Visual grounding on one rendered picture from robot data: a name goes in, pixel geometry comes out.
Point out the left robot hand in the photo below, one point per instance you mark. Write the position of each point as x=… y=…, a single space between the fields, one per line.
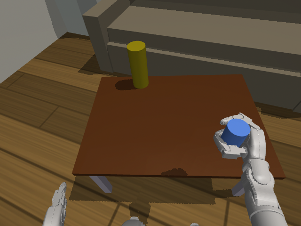
x=55 y=215

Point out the right robot hand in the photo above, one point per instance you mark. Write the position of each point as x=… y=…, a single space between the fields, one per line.
x=254 y=146

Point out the right robot arm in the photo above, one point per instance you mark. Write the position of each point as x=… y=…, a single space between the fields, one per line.
x=261 y=202

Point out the coffee table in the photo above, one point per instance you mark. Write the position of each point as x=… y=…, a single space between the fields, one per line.
x=166 y=129

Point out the sofa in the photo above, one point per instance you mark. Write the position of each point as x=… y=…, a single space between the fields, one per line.
x=260 y=39

